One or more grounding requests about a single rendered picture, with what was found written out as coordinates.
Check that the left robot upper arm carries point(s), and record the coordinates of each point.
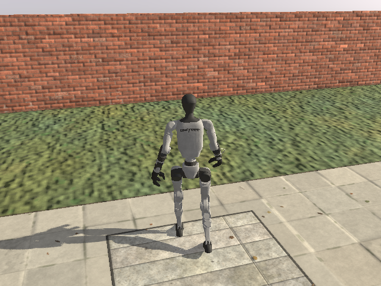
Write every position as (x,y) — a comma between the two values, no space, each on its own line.
(168,136)

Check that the left robot thigh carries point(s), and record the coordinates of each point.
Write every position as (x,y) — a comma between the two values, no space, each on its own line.
(176,177)

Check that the left robot forearm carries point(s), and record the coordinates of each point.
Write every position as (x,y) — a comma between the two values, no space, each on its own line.
(159,161)

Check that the right robot forearm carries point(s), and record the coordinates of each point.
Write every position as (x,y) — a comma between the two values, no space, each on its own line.
(217,153)

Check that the right robot upper arm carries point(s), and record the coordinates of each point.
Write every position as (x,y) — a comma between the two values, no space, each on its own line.
(208,125)

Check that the left robot hand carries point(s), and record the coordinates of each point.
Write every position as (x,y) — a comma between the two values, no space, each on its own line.
(155,178)

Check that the right robot hand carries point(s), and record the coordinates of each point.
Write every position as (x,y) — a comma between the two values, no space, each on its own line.
(214,159)

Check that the humanoid robot torso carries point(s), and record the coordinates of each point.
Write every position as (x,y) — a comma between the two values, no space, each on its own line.
(190,144)

